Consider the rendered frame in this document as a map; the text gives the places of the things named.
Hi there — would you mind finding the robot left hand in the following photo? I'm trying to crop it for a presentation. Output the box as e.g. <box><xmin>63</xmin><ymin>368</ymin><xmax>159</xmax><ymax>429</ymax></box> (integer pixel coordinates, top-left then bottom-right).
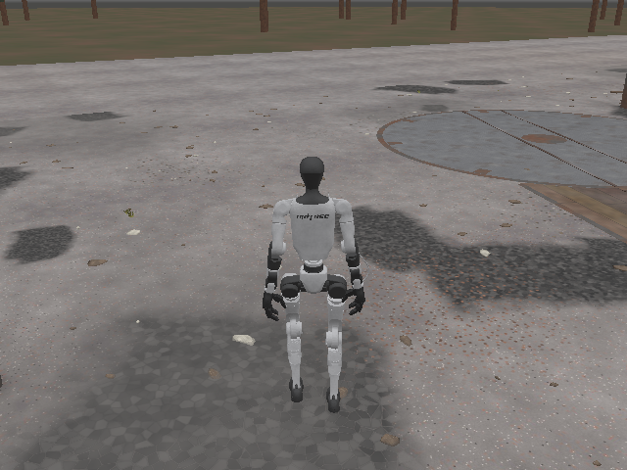
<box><xmin>263</xmin><ymin>291</ymin><xmax>286</xmax><ymax>321</ymax></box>

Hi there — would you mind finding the robot head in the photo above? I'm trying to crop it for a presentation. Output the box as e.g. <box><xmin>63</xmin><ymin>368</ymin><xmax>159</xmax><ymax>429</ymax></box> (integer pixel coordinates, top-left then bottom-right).
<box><xmin>296</xmin><ymin>157</ymin><xmax>329</xmax><ymax>205</ymax></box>

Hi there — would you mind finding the right robot forearm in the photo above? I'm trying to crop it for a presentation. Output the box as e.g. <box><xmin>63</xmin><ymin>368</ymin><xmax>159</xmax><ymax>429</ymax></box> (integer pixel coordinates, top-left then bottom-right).
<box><xmin>346</xmin><ymin>239</ymin><xmax>363</xmax><ymax>289</ymax></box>

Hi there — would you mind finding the left robot foot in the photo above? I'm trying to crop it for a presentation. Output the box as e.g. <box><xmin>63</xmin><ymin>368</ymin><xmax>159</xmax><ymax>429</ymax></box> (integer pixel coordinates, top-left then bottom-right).
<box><xmin>289</xmin><ymin>377</ymin><xmax>304</xmax><ymax>402</ymax></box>

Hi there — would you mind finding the left robot forearm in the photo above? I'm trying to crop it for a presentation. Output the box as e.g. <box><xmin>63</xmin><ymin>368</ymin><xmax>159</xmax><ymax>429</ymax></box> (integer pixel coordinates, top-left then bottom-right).
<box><xmin>264</xmin><ymin>241</ymin><xmax>282</xmax><ymax>294</ymax></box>

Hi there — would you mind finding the right robot upper arm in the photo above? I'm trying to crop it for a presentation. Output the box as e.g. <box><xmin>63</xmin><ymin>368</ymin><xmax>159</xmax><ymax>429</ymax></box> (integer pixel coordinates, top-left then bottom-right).
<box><xmin>333</xmin><ymin>198</ymin><xmax>356</xmax><ymax>254</ymax></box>

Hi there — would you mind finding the left robot upper arm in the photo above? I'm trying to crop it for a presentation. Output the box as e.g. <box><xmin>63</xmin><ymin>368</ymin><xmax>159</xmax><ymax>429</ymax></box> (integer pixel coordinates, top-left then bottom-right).
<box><xmin>271</xmin><ymin>199</ymin><xmax>292</xmax><ymax>256</ymax></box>

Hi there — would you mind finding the robot right hand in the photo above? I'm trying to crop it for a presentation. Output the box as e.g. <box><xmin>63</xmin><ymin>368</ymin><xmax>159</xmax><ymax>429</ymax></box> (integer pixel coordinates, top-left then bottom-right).
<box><xmin>342</xmin><ymin>286</ymin><xmax>365</xmax><ymax>315</ymax></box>

